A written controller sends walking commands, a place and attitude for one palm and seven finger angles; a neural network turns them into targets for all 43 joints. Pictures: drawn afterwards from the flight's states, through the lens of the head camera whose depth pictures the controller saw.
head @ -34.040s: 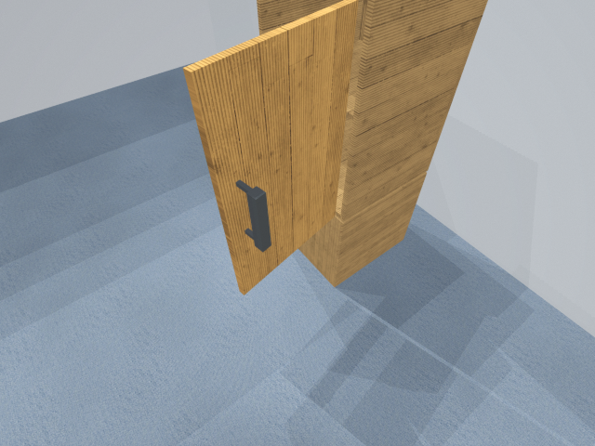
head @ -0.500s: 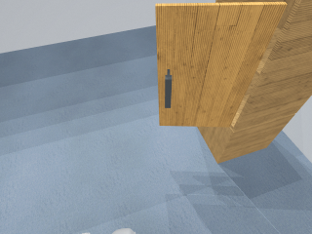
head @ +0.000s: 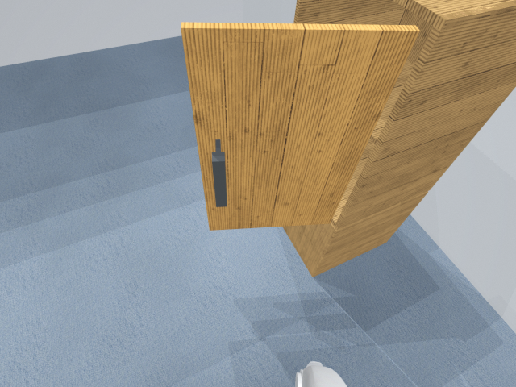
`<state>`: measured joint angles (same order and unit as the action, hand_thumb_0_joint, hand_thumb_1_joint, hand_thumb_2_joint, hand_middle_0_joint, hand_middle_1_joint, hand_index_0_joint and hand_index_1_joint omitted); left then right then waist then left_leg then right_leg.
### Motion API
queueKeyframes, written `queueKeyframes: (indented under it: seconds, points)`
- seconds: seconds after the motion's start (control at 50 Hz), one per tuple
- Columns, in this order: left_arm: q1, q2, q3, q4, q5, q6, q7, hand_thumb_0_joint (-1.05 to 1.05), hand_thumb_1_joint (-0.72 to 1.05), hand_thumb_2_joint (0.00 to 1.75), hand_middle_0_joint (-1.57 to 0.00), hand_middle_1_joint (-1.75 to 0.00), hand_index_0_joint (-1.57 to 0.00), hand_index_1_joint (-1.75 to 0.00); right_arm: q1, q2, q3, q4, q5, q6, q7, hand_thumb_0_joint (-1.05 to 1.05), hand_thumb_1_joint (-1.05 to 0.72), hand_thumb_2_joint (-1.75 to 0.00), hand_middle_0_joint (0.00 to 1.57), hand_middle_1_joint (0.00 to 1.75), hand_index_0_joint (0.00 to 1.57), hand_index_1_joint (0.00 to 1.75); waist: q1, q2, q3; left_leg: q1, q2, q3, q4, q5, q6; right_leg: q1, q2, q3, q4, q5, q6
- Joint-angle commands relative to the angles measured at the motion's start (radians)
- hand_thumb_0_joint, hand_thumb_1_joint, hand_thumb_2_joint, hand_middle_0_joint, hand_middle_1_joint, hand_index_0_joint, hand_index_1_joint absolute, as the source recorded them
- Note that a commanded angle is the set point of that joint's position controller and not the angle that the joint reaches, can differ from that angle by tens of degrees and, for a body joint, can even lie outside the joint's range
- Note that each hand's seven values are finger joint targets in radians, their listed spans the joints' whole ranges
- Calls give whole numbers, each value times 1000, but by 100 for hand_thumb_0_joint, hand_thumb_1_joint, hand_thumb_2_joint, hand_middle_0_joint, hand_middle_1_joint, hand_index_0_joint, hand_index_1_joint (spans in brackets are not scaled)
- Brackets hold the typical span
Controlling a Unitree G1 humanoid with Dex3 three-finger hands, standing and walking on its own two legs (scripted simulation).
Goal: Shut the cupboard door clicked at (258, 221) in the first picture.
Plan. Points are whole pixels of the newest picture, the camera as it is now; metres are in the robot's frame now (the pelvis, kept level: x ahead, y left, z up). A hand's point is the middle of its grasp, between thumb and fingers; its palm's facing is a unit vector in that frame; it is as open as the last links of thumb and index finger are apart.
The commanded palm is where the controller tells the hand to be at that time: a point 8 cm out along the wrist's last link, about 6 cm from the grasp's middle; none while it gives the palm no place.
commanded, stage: come to a stop and stand still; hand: left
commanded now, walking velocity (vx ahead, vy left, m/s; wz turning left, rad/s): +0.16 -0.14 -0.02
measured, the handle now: (219, 174) +0.53 +0.10 -0.06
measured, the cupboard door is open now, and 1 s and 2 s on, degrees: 70 70 70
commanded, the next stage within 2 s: none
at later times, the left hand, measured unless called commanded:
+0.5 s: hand (181, 368) +0.17 +0.14 -0.19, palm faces +0.08 -0.98 -0.21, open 7.3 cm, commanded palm none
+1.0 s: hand out of the picture +0.10 +0.12 -0.18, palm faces +0.01 -0.97 -0.23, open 7.4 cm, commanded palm none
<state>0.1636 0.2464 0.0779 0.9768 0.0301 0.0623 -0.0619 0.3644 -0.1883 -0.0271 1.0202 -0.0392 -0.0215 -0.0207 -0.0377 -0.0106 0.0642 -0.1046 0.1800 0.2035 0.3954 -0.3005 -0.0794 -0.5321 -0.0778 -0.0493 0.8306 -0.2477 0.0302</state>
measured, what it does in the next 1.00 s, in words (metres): steps on the spot: right foot, then left foot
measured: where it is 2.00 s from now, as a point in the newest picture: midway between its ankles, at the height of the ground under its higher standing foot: outside the picture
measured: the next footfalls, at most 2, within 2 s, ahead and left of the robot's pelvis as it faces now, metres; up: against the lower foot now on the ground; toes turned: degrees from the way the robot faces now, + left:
right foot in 0.10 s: +0.13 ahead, -0.17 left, +0.00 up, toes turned -6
left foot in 0.52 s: +0.17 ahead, +0.04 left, +0.00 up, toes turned +2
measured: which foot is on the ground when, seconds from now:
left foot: down 0.00-0.08, up 0.10-0.50, down 0.52-1.00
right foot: up 0.00-0.08, down 0.10-0.52, up 0.54-0.94, down 0.96-1.00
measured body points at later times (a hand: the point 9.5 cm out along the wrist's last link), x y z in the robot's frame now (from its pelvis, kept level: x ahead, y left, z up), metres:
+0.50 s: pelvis +0.11 -0.05 -0.01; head +0.15 -0.04 +0.43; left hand +0.17 +0.19 -0.17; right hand +0.24 -0.29 -0.15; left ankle +0.13 +0.04 -0.74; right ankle +0.09 -0.16 -0.74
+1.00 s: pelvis +0.06 -0.08 -0.01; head +0.08 -0.08 +0.44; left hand +0.10 +0.17 -0.16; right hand +0.09 -0.32 -0.16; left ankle +0.13 +0.04 -0.74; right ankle +0.01 -0.21 -0.75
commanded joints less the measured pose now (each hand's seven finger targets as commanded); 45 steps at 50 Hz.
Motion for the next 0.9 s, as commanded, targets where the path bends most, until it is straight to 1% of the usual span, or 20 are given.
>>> queueKeyframes:
  seconds: [0.0,0.02,0.04,0.06,0.08,0.1,0.12,0.14,0.2,0.28,0.38,0.44,0.46,0.48,0.5,0.52,0.56,0.62,0.82,0.88]
  points:
    - [-19,34,-1,-63,-2,-45,-2,0,90,90,-20,-30,-20,-30,-12,-242,-70,-33,1,-4,-9,0,-90,-90,20,30,20,30,17,216,-36,-60,174,-76,-35,225,140,184,47,-71,-222,24,-18]
    - [62,55,5,-31,-1,-56,0,0,90,90,-20,-30,-20,-30,-21,-241,-70,-30,5,-1,-6,0,-90,-90,20,30,20,30,56,167,-75,-85,135,-43,70,254,109,315,78,-94,-313,65,-28]
    - [178,116,14,4,2,-68,10,0,90,90,-20,-30,-20,-30,-18,-205,-64,-30,12,-2,2,0,-90,-90,20,30,20,30,110,21,-115,-211,63,4,263,247,80,527,61,-44,-389,94,-52]
    - [317,221,41,46,8,-84,29,0,90,90,-20,-30,-20,-30,-38,-115,-42,-62,26,-5,9,0,-90,-90,20,30,20,30,170,-282,-210,-439,-78,36,549,-190,45,729,-192,261,-467,184,-140]
    - [332,249,34,49,-6,-82,41,0,90,90,-20,-30,-20,-30,-82,-103,-32,-103,35,0,0,0,-90,-90,20,30,20,30,161,-264,-213,-495,-123,-77,758,-417,54,670,-304,388,-519,352,-225]
    - [250,215,30,33,-5,-88,58,0,90,90,-20,-30,-20,-30,-63,-97,-29,-85,36,2,-10,0,-90,-90,20,30,20,30,121,-284,-214,-514,-100,-165,847,-343,53,617,-306,390,-519,481,-246]
    - [177,163,13,15,-10,-88,70,0,90,90,-20,-30,-20,-30,-50,-109,-29,-69,33,7,-13,0,-90,-90,20,30,20,30,87,-245,-183,-492,-78,-199,866,-283,46,556,-292,348,-490,570,-247]
    - [98,104,-3,2,-12,-86,83,0,90,90,-20,-30,-20,-30,-42,-97,-25,-44,30,13,-12,0,-90,-90,20,30,20,30,52,-125,-155,-426,-56,-221,807,-217,41,478,-255,242,-456,660,-238]
    - [23,82,-20,-19,-1,-95,94,0,90,90,-20,-30,-20,-30,-1,-49,-5,-15,34,34,-6,0,-90,-90,20,30,20,30,6,-90,-167,-303,-102,-195,597,-154,35,384,-214,110,-427,861,-200]
    - [58,100,1,-12,-4,-77,106,0,90,90,-20,-30,-20,-30,-87,-72,-18,-54,31,58,0,0,-90,-90,20,30,20,30,49,-94,-138,-339,-149,-181,493,-138,27,450,-256,147,-426,886,-237]
    - [32,122,18,-28,-1,-64,112,0,90,90,-20,-30,-20,-30,-160,-86,-35,-107,29,75,5,0,-90,-90,20,30,20,30,43,-114,-89,-327,-154,-208,408,-124,34,419,-281,155,-408,846,-245]
    - [19,125,17,-34,-5,-55,110,0,90,90,-20,-30,-20,-30,-148,-92,-41,-111,27,73,8,0,-90,-90,20,30,20,30,28,-116,-95,-224,-155,-188,201,43,43,400,-234,120,-339,726,-194]
    - [25,122,16,-38,-12,-51,110,0,90,90,-20,-30,-20,-30,-124,-104,-39,-108,23,68,8,0,-90,-90,20,30,20,30,21,-94,-114,-151,-128,-197,92,223,59,385,-197,95,-293,635,-154]
    - [58,96,8,-46,-17,-43,111,0,90,90,-20,-30,-20,-30,-111,-155,-45,-113,18,57,7,0,-90,-90,20,30,20,30,29,28,-161,-16,9,-307,64,658,116,286,-110,26,-223,389,-80]
    - [82,48,-6,-62,-19,-37,115,0,90,90,-20,-30,-20,-30,-92,-215,-55,-121,14,55,4,0,-90,-90,20,30,20,30,26,201,-190,65,174,-442,59,1041,227,193,10,-42,-73,-86,-22]
    - [57,56,-13,-72,-18,-27,118,0,90,90,-20,-30,-20,-30,-84,-241,-56,-128,18,57,-6,0,-90,-90,20,30,20,30,-4,232,-191,27,227,-490,4,1133,306,156,85,23,161,-447,-9]
    - [38,69,-3,-67,-17,-16,118,0,90,90,-20,-30,-20,-30,-139,-215,-45,-146,13,53,-26,0,-90,-90,20,30,20,30,11,186,-164,-13,198,-453,33,1062,333,87,81,148,352,-412,-13]
    - [73,68,4,-52,-18,-15,106,0,90,90,-20,-30,-20,-30,-178,-175,-32,-164,18,44,-31,0,-90,-90,20,30,20,30,37,73,-185,39,121,-355,32,875,291,41,82,144,420,-258,11]
    - [64,26,-30,-31,-13,-9,81,0,90,90,-20,-30,-20,-30,-129,-183,-36,-79,17,39,-13,0,-90,-90,20,30,20,30,10,195,-115,-103,86,-400,-135,125,242,254,64,41,-113,-237,-13]
    - [162,28,-33,22,-15,-22,82,0,90,90,-20,-30,-20,-30,-137,-171,-40,-59,26,41,-7,0,-90,-90,20,30,20,30,52,150,-116,-196,18,-360,-122,-25,176,434,79,17,-401,-50,-32]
